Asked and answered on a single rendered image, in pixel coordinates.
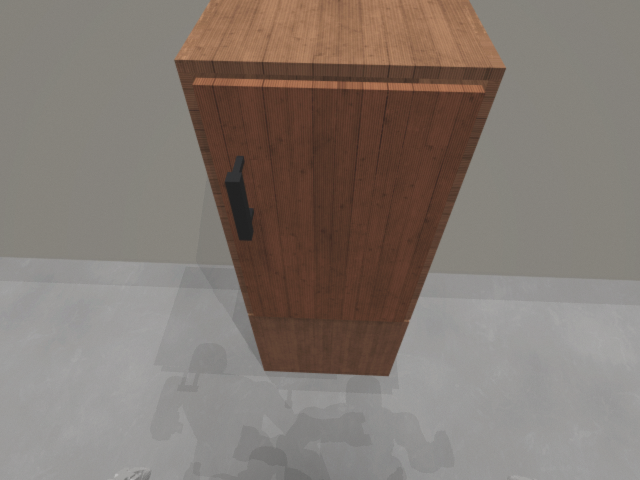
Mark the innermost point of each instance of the cupboard door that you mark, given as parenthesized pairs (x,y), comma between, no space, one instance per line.
(348,182)

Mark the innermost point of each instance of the handle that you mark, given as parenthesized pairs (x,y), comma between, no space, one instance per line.
(243,215)

